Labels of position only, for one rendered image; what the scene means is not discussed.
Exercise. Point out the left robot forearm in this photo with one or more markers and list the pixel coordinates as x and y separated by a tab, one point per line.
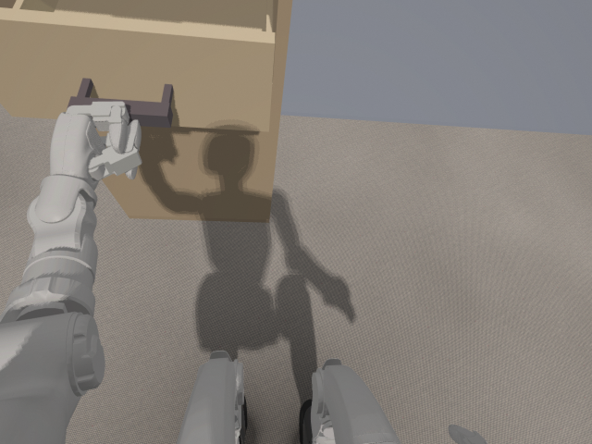
60	272

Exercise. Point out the robot left upper arm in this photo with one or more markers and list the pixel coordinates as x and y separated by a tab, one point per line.
46	364

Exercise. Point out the right robot thigh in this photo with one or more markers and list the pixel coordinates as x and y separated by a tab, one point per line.
356	416

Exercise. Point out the right robot shin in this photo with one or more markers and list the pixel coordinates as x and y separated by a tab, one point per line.
322	428

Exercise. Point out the robot right hand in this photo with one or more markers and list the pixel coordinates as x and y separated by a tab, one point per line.
464	436

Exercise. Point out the cabinet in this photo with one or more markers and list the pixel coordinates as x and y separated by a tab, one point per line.
207	174

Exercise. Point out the handle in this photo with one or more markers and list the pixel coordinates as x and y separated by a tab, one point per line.
149	114

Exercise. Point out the robot left hand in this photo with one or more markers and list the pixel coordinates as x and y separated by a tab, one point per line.
76	142

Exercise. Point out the drawer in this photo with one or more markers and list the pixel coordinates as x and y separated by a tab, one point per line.
217	54

